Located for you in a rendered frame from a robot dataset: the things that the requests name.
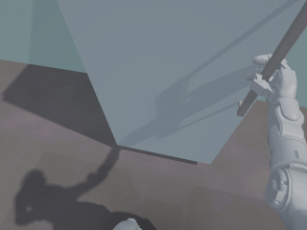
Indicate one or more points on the robot right hand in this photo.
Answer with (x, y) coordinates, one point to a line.
(282, 85)

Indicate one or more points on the robot left thigh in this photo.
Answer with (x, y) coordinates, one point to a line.
(127, 225)

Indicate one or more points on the robot right upper arm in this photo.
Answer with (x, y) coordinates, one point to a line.
(286, 193)

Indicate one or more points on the right robot forearm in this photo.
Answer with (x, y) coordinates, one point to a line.
(286, 139)

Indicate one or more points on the left robot shin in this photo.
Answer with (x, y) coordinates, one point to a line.
(131, 219)

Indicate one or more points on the handle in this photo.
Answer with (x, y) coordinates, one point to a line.
(283, 48)

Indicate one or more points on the fridge door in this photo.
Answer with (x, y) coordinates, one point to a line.
(169, 74)

